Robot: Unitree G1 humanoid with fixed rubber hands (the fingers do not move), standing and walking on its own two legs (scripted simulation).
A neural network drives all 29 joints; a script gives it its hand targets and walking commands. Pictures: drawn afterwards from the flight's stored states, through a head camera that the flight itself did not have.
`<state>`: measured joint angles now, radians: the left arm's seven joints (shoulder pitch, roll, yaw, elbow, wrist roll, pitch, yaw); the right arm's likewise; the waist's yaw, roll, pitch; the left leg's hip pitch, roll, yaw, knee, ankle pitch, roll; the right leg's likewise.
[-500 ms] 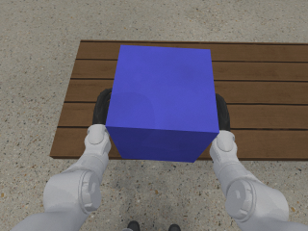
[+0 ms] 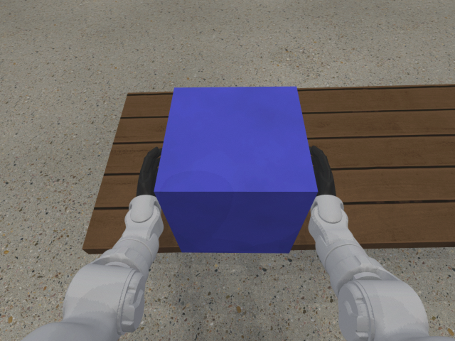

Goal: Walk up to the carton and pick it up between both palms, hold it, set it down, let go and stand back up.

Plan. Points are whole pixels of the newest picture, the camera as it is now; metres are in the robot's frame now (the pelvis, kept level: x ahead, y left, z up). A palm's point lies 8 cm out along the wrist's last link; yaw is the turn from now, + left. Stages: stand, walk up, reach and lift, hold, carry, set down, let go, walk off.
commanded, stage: reach and lift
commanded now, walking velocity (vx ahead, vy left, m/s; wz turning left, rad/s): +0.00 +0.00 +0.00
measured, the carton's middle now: (235, 175) +0.43 +0.01 -0.01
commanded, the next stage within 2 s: none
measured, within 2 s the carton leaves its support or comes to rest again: neither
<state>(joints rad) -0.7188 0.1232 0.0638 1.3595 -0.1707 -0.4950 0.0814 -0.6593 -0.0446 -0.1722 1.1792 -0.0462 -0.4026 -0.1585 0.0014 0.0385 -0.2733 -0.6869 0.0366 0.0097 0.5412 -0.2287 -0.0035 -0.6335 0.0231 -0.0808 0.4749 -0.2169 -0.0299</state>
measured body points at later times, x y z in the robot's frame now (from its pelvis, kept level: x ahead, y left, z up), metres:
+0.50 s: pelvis +0.00 +0.00 +0.02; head -0.02 +0.01 +0.47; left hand +0.40 +0.17 +0.11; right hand +0.38 -0.16 +0.11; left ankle +0.00 +0.12 -0.73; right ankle -0.01 -0.10 -0.73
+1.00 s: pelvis +0.00 +0.00 +0.02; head -0.02 +0.03 +0.47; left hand +0.37 +0.18 +0.15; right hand +0.36 -0.16 +0.13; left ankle +0.00 +0.12 -0.73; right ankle -0.01 -0.10 -0.73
